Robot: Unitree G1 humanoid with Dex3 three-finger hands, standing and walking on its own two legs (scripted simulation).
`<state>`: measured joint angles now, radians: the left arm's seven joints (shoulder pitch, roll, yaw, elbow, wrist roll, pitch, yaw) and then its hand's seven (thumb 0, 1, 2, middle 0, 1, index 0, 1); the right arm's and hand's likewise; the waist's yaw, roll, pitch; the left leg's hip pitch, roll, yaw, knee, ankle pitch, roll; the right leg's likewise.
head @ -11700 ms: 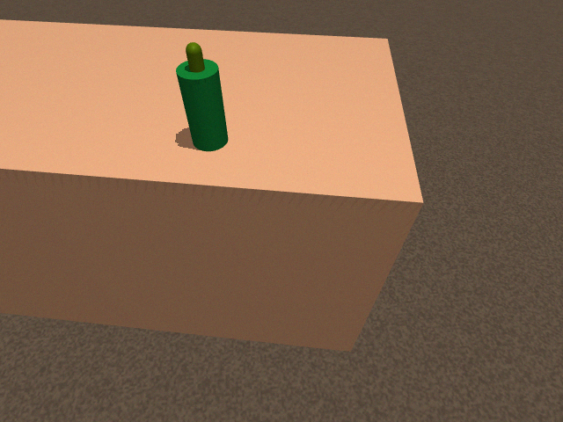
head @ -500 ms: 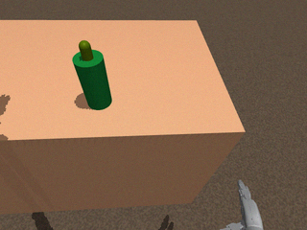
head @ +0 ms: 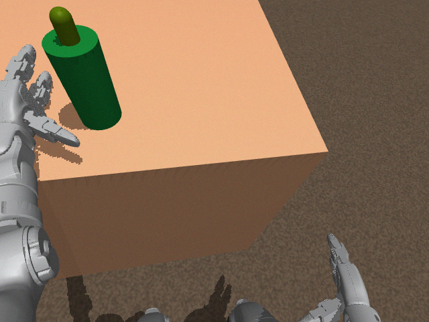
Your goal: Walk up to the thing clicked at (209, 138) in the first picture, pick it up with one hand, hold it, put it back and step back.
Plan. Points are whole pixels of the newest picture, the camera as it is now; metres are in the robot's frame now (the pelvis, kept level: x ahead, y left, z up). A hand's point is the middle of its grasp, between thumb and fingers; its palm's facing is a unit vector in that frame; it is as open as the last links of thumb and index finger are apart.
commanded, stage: close in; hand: left
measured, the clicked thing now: (83, 72) +0.49 +0.16 +0.16
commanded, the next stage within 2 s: rest palm in 0.32 s
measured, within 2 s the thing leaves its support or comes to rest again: neither
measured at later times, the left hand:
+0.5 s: hand (84, 97) +0.48 +0.17 +0.12, palm faces +0.05 -1.00 +0.04, open 17.5 cm
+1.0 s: hand (90, 103) +0.47 +0.16 +0.12, palm faces +0.09 -1.00 +0.02, open 14.5 cm
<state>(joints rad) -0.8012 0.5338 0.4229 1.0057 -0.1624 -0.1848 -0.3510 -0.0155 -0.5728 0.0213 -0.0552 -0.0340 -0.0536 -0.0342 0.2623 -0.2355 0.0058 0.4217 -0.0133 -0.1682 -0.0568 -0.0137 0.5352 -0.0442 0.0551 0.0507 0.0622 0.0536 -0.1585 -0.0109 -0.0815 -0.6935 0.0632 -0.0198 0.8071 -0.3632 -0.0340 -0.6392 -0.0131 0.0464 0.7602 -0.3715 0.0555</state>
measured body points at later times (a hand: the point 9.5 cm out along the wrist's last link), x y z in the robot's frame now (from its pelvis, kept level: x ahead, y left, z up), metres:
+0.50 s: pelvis +0.01 -0.01 -0.01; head +0.07 +0.00 +0.44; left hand +0.47 +0.22 +0.12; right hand +0.16 -0.28 -0.05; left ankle +0.01 +0.14 -0.70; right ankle +0.00 -0.16 -0.70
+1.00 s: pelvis -0.01 -0.01 -0.01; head +0.06 +0.00 +0.44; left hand +0.46 +0.22 +0.12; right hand +0.14 -0.28 -0.05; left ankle +0.01 +0.14 -0.70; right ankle +0.00 -0.16 -0.70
